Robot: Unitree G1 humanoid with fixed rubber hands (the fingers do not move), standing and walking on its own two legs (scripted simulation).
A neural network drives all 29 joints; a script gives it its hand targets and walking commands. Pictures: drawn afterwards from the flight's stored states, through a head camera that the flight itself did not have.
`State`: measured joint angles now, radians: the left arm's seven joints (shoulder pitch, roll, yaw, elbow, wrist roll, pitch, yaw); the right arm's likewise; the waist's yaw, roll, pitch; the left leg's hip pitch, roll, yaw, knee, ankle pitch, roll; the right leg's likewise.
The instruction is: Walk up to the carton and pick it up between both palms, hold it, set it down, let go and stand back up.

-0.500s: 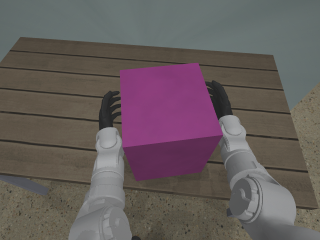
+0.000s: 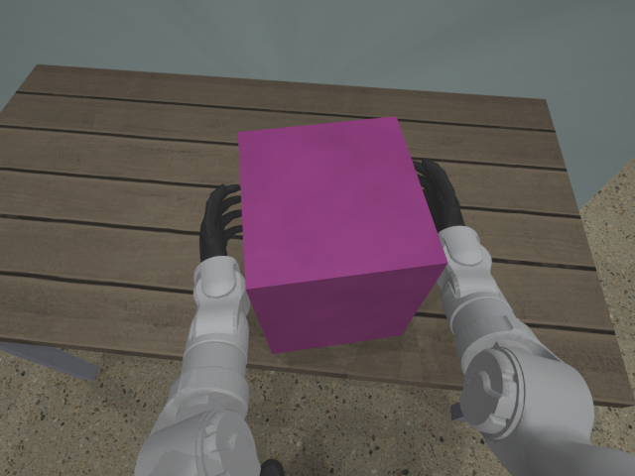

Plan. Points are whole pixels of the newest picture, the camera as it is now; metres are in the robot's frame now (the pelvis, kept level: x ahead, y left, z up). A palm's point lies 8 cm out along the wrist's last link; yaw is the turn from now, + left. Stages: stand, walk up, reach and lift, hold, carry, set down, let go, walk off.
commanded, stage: set down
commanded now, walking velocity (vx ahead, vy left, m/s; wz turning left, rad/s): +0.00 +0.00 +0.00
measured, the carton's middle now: (329, 245) +0.42 +0.06 -0.02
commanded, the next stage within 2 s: none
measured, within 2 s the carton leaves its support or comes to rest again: neither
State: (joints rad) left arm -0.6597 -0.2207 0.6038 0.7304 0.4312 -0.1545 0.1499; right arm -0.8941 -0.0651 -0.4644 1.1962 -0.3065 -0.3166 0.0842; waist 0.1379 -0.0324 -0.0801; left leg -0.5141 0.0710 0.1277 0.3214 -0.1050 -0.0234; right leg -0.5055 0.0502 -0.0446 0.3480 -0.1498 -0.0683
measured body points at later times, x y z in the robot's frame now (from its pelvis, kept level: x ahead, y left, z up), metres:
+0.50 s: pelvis -0.02 -0.01 -0.02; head +0.10 -0.02 +0.42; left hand +0.37 +0.23 +0.00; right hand +0.49 -0.13 +0.02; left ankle +0.01 +0.14 -0.74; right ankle -0.01 -0.07 -0.74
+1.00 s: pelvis -0.04 +0.00 -0.02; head +0.06 -0.03 +0.42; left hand +0.31 +0.22 +0.00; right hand +0.41 -0.18 -0.02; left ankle +0.01 +0.14 -0.74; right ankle -0.01 -0.08 -0.74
